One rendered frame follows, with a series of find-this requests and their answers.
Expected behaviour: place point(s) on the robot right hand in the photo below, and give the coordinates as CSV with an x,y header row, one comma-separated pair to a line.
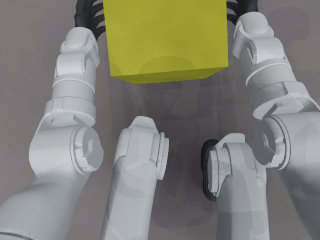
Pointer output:
x,y
240,8

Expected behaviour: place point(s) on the robot left upper arm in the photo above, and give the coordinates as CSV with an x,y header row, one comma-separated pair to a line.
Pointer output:
x,y
62,159

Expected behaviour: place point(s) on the right robot thigh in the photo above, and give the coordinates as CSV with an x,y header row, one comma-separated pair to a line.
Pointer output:
x,y
242,212

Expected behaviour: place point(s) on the robot left hand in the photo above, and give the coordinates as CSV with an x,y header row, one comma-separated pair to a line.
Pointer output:
x,y
84,17

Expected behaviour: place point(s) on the right robot foot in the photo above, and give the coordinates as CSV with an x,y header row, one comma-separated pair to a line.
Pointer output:
x,y
205,151

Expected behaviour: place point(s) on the robot right upper arm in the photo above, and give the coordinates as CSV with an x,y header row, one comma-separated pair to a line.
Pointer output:
x,y
289,144

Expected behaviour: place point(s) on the left robot forearm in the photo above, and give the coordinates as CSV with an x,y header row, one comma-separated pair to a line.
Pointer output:
x,y
74,84

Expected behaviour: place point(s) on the carton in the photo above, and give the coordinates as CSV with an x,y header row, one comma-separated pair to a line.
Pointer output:
x,y
157,41

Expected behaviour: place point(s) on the right robot forearm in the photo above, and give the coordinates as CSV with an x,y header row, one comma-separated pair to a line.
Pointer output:
x,y
267,72

